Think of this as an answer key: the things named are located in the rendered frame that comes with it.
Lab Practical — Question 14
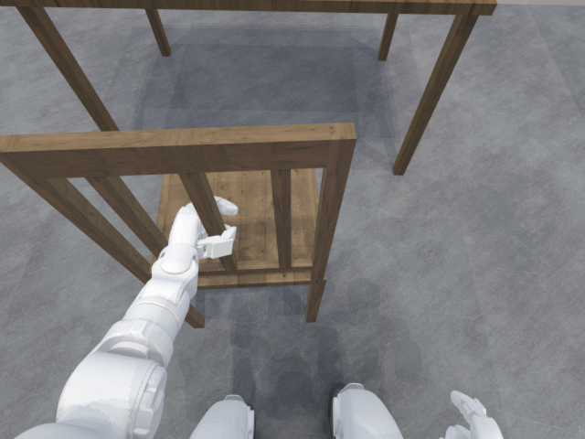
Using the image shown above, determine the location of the left robot forearm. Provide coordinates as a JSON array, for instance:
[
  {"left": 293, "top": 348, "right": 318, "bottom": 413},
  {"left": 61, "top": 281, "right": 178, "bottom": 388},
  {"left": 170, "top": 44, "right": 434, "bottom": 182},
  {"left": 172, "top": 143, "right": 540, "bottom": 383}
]
[{"left": 56, "top": 243, "right": 198, "bottom": 423}]

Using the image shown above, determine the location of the robot right thigh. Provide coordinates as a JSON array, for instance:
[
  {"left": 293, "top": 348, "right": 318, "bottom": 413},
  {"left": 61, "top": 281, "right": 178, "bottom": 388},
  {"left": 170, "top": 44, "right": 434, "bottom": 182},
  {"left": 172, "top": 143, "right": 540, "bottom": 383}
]
[{"left": 333, "top": 389, "right": 403, "bottom": 439}]

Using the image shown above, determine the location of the robot left hand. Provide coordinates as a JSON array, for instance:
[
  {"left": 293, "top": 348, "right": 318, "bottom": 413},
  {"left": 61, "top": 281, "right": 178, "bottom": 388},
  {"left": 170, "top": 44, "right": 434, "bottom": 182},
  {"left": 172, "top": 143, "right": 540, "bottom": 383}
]
[{"left": 168, "top": 196, "right": 238, "bottom": 260}]

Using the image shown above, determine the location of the table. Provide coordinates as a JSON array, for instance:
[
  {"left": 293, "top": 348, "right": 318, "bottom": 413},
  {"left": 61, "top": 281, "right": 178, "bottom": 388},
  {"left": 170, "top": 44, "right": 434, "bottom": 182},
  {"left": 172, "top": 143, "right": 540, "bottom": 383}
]
[{"left": 0, "top": 0, "right": 497, "bottom": 176}]

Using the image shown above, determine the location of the robot left upper arm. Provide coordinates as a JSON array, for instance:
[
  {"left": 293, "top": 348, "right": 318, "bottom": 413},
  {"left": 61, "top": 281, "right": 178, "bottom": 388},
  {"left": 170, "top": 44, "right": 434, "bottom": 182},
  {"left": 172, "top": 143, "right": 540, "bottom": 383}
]
[{"left": 14, "top": 351, "right": 167, "bottom": 439}]

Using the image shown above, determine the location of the robot right hand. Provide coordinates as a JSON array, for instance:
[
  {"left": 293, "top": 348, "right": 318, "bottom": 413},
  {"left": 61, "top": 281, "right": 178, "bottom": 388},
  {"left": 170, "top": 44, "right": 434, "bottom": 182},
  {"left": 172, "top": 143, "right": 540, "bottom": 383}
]
[{"left": 440, "top": 391, "right": 504, "bottom": 439}]

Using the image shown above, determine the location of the chair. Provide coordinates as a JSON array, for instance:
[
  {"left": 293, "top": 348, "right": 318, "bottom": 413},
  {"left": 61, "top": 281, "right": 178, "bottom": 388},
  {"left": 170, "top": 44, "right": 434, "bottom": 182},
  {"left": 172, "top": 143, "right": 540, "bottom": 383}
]
[{"left": 0, "top": 123, "right": 356, "bottom": 328}]

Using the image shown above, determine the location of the robot right foot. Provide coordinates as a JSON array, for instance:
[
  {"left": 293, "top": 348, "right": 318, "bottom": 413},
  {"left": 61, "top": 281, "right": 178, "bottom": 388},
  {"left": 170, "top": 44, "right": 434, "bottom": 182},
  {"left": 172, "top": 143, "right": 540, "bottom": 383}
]
[{"left": 328, "top": 382, "right": 346, "bottom": 439}]

